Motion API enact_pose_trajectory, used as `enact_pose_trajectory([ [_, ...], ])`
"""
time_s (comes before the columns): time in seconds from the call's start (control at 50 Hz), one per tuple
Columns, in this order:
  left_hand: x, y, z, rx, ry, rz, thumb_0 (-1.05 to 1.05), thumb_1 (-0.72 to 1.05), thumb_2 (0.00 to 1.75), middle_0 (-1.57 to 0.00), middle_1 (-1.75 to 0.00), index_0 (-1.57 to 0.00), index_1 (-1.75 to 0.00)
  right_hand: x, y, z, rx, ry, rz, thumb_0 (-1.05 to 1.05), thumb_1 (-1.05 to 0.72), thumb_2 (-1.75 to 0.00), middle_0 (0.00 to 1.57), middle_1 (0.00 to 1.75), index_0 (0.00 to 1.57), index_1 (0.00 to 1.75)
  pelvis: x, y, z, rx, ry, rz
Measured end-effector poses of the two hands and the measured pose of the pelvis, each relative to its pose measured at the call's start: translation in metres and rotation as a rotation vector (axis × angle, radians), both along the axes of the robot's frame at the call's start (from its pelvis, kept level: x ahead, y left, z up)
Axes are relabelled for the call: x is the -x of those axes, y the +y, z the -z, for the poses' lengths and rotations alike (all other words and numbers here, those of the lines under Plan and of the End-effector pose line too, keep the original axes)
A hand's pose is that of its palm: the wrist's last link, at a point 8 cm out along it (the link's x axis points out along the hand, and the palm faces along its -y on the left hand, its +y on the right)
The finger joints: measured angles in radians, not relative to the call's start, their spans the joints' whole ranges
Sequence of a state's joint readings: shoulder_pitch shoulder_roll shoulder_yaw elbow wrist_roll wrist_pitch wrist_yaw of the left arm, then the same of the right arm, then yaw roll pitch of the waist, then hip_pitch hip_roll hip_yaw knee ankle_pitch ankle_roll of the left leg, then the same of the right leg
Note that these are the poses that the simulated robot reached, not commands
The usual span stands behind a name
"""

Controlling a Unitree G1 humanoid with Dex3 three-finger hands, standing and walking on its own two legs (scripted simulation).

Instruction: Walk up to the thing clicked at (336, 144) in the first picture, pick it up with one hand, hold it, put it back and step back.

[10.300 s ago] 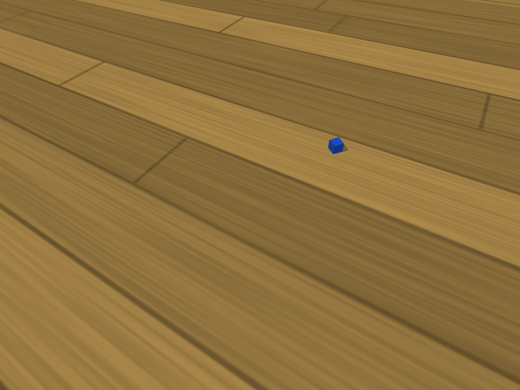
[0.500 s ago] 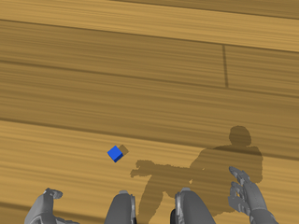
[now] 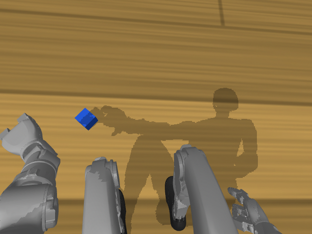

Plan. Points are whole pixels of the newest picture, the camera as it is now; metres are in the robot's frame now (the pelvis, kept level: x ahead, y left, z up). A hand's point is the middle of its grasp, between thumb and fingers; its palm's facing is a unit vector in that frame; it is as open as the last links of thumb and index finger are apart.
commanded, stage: rise first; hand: left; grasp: from above
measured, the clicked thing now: (86, 119) +0.52 +0.24 -0.42
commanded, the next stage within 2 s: approach in 1.42 s
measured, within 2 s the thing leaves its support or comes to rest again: neither
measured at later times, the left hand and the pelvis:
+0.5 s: hand (56, 125) +0.45 +0.30 -0.25, palm faces -0.26 -0.32 -0.91, open 12.1 cm; pelvis +0.00 +0.02 -0.09, yaw -2 degrees
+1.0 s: hand (61, 122) +0.47 +0.30 -0.29, palm faces -0.25 -0.31 -0.91, open 12.3 cm; pelvis +0.00 +0.01 -0.12, yaw -3 degrees
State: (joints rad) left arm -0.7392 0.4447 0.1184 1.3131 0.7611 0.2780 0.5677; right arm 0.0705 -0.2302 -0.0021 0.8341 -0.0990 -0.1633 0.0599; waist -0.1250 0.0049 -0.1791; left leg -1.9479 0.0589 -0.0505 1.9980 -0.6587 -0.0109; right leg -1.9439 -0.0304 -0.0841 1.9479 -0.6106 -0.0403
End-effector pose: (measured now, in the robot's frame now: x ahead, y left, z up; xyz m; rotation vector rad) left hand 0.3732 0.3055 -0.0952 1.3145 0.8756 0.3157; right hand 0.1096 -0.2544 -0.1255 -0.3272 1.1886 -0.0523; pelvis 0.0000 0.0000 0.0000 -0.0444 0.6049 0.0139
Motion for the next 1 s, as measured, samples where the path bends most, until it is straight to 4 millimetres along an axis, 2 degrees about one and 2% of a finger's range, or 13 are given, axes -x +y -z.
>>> enact_pose_trajectory([
  [0.1, -0.011, -0.001, 0.030, 0.005, 0.014, 0.053, 0.00, -0.23, 0.76, -0.38, -0.79, -0.38, -0.79, 0.031, 0.005, 0.025, -0.011, 0.045, 0.016, 0.01, -0.90, -0.89, 0.20, 0.30, 0.20, 0.30, 0.007, 0.006, 0.028, 0.014, 0.000, 0.005],
  [0.22, -0.029, -0.002, 0.059, 0.013, -0.004, 0.049, 0.00, -0.20, 0.73, -0.41, -0.77, -0.41, -0.76, 0.057, 0.010, 0.044, -0.012, 0.083, 0.025, 0.01, -0.90, -0.89, 0.21, 0.30, 0.20, 0.30, 0.009, 0.015, 0.055, 0.028, 0.003, 0.003],
  [0.44, -0.069, -0.005, 0.089, 0.059, 0.000, -0.069, 0.00, -0.22, 0.74, -0.38, -0.81, -0.39, -0.79, 0.088, 0.012, 0.064, -0.044, 0.169, 0.029, 0.01, -0.90, -0.89, 0.20, 0.30, 0.20, 0.30, 0.003, 0.019, 0.084, 0.035, 0.026, 0.002],
  [0.58, -0.090, -0.006, 0.102, 0.022, 0.010, -0.016, 0.00, -0.22, 0.72, -0.36, -0.85, -0.39, -0.82, 0.098, 0.009, 0.078, -0.089, 0.220, 0.028, 0.01, -0.91, -0.89, 0.20, 0.30, 0.20, 0.30, -0.002, 0.017, 0.098, 0.031, 0.032, 0.006],
  [0.74, -0.088, -0.007, 0.123, 0.042, 0.026, -0.052, 0.00, -0.24, 0.73, -0.33, -0.91, -0.36, -0.87, 0.100, 0.006, 0.091, -0.126, 0.247, 0.000, 0.00, -0.91, -0.89, 0.20, 0.30, 0.20, 0.30, -0.002, 0.012, 0.109, 0.027, 0.025, 0.013],
  [1.0, -0.101, -0.005, 0.137, 0.041, -0.002, -0.033, 0.00, -0.26, 0.74, -0.33, -0.89, -0.36, -0.85, 0.101, 0.003, 0.089, -0.093, 0.242, -0.021, 0.00, -0.92, -0.90, 0.20, 0.30, 0.19, 0.30, -0.002, 0.015, 0.121, 0.050, 0.013, 0.022],
])
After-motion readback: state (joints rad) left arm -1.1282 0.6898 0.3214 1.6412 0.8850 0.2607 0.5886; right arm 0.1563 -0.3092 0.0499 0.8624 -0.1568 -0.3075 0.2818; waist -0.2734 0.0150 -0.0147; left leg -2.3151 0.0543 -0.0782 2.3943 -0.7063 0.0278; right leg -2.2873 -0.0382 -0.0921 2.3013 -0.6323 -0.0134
